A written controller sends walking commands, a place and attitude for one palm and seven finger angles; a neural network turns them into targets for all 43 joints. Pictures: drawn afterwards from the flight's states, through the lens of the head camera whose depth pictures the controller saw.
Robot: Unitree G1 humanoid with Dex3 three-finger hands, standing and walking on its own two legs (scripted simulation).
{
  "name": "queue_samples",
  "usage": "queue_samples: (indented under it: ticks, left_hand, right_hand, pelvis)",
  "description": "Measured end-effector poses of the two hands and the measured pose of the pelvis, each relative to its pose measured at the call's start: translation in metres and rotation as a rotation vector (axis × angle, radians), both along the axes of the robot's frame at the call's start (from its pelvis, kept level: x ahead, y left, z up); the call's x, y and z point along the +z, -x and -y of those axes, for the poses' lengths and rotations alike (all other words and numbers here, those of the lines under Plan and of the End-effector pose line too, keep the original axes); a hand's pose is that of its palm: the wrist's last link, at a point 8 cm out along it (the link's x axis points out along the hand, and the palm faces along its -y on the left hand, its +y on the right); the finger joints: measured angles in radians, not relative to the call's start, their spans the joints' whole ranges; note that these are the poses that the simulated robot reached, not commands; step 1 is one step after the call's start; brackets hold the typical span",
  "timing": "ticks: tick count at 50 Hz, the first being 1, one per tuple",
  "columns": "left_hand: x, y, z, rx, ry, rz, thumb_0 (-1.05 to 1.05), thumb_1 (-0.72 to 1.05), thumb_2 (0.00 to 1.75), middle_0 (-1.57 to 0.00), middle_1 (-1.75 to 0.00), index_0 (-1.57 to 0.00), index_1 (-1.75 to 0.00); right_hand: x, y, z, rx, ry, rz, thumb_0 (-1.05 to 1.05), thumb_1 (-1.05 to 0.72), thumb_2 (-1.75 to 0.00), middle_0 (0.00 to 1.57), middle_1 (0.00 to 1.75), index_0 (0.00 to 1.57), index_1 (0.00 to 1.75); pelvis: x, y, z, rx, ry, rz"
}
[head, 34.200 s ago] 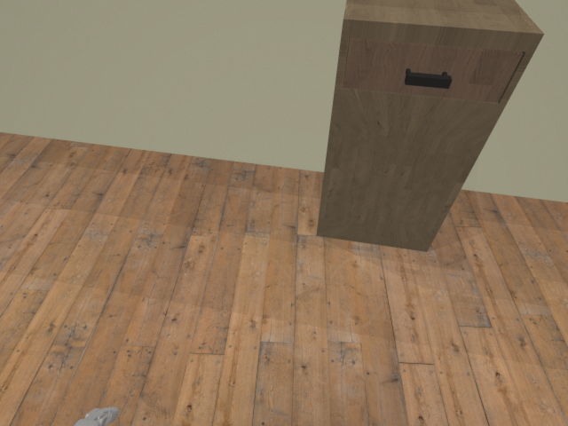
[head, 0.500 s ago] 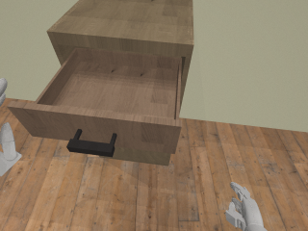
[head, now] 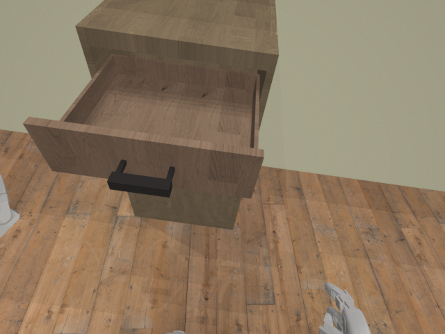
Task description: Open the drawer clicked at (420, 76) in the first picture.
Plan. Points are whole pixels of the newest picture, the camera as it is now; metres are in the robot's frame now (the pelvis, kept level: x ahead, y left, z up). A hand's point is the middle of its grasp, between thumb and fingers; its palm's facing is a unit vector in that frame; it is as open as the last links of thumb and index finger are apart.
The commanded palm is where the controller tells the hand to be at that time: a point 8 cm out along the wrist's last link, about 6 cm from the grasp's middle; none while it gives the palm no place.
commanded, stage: step back with the hand held close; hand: left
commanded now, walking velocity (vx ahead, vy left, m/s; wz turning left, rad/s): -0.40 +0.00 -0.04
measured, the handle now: (144, 176) +0.39 +0.19 +0.04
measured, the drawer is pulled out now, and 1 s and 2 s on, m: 0.30 0.30 0.30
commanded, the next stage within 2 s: stop stepping back and stand still in 0.34 s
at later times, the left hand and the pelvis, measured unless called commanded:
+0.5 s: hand out of the picture +0.05 +0.25 +0.20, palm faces +0.33 -0.84 -0.44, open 7.4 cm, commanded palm -0.02 +0.29 +0.23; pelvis -0.15 +0.01 +0.01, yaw -1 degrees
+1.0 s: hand out of the picture -0.10 +0.26 +0.20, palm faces +0.48 -0.82 -0.32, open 7.4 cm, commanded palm -0.16 +0.30 +0.23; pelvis -0.28 +0.01 +0.00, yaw +3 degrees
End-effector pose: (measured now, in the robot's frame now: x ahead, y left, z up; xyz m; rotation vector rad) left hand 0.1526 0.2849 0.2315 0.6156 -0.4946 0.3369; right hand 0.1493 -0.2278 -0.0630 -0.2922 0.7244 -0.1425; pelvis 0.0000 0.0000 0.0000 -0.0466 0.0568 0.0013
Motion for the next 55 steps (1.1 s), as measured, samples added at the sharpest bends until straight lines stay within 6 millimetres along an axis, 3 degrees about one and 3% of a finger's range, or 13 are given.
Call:
queue_samples:
  ticks: [6, 10, 16, 20, 25, 31, 34, 38, 41, 48, 51, 55]
  left_hand:
    - [-0.007, 0.014, 0.026, -0.084, 0.015, -0.053, 0.01, 0.89, 0.90, -0.21, -0.30, -0.21, -0.31]
    - [-0.004, 0.038, 0.038, -0.145, -0.003, -0.077, 0.01, 0.89, 0.90, -0.21, -0.30, -0.21, -0.31]
    - [0.001, 0.078, 0.008, -0.056, -0.007, -0.056, 0.01, 0.88, 0.89, -0.22, -0.30, -0.22, -0.31]
    - [-0.014, 0.096, -0.014, -0.005, 0.059, -0.060, 0.01, 0.88, 0.90, -0.21, -0.30, -0.21, -0.31]
    - [-0.019, 0.134, -0.005, -0.055, 0.103, -0.152, 0.01, 0.89, 0.90, -0.21, -0.30, -0.21, -0.31]
    - [0.010, 0.197, 0.019, -0.129, 0.021, -0.087, 0.01, 0.89, 0.90, -0.21, -0.30, -0.21, -0.31]
    - [0.020, 0.222, 0.015, -0.058, -0.024, -0.041, 0.01, 0.88, 0.89, -0.22, -0.30, -0.21, -0.31]
    - [0.017, 0.253, 0.009, 0.012, -0.005, -0.014, 0.01, 0.88, 0.90, -0.21, -0.30, -0.21, -0.31]
    - [0.015, 0.272, 0.004, 0.029, 0.050, 0.013, 0.01, 0.88, 0.90, -0.21, -0.30, -0.21, -0.31]
    - [-0.015, 0.297, -0.008, 0.044, 0.177, 0.005, 0.01, 0.89, 0.90, -0.21, -0.30, -0.21, -0.31]
    - [-0.020, 0.301, -0.017, 0.045, 0.162, 0.007, 0.01, 0.89, 0.90, -0.21, -0.30, -0.21, -0.31]
    - [-0.002, 0.302, -0.017, 0.030, 0.076, 0.018, 0.01, 0.89, 0.90, -0.21, -0.30, -0.21, -0.31]
  right_hand:
    - [-0.006, 0.010, 0.001, 0.058, -0.041, 0.028, 0.02, -0.90, -0.90, 0.20, 0.30, 0.21, 0.30]
    - [0.001, 0.029, 0.009, 0.015, -0.059, 0.059, 0.02, -0.90, -0.90, 0.20, 0.30, 0.21, 0.30]
    - [0.017, 0.060, 0.016, -0.027, 0.029, 0.027, 0.02, -0.90, -0.90, 0.20, 0.30, 0.20, 0.30]
    - [0.016, 0.079, 0.009, -0.005, 0.057, 0.012, 0.02, -0.91, -0.90, 0.20, 0.30, 0.20, 0.30]
    - [0.028, 0.119, -0.013, 0.046, 0.007, 0.049, 0.02, -0.91, -0.90, 0.20, 0.30, 0.20, 0.30]
    - [0.031, 0.174, -0.025, 0.053, -0.045, 0.093, 0.01, -0.90, -0.90, 0.20, 0.30, 0.21, 0.30]
    - [0.025, 0.199, -0.023, 0.051, -0.066, 0.079, 0.01, -0.90, -0.90, 0.20, 0.30, 0.21, 0.30]
    - [0.008, 0.231, -0.006, 0.057, -0.050, 0.020, 0.01, -0.90, -0.90, 0.20, 0.30, 0.21, 0.30]
    - [0.008, 0.262, 0.010, 0.015, -0.027, -0.034, 0.02, -0.90, -0.90, 0.20, 0.30, 0.21, 0.30]
    - [0.010, 0.305, 0.032, -0.050, 0.099, -0.031, 0.02, -0.90, -0.90, 0.20, 0.30, 0.20, 0.30]
    - [0.009, 0.312, 0.024, -0.063, 0.104, -0.008, 0.02, -0.91, -0.90, 0.20, 0.30, 0.20, 0.30]
    - [0.010, 0.317, -0.001, -0.053, 0.013, 0.039, 0.02, -0.91, -0.90, 0.20, 0.30, 0.20, 0.30]
  pelvis:
    - [-0.001, 0.043, 0.010, -0.041, 0.009, -0.007]
    - [0.000, 0.062, 0.012, -0.031, 0.008, 0.012]
    - [0.006, 0.079, 0.002, -0.012, -0.016, -0.017]
    - [0.005, 0.113, -0.007, 0.013, -0.020, -0.009]
    - [0.015, 0.152, -0.009, -0.009, 0.014, 0.013]
    - [0.016, 0.192, -0.003, -0.016, 0.012, 0.039]
    - [0.015, 0.213, 0.005, 0.005, -0.012, 0.035]
    - [0.009, 0.247, 0.010, -0.019, -0.046, 0.037]
    - [0.013, 0.257, 0.010, 0.009, -0.057, 0.046]
    - [0.007, 0.272, -0.008, 0.042, -0.034, 0.039]
    - [0.002, 0.283, -0.015, 0.051, -0.040, 0.062]
    - [0.006, 0.293, -0.014, 0.039, -0.038, 0.078]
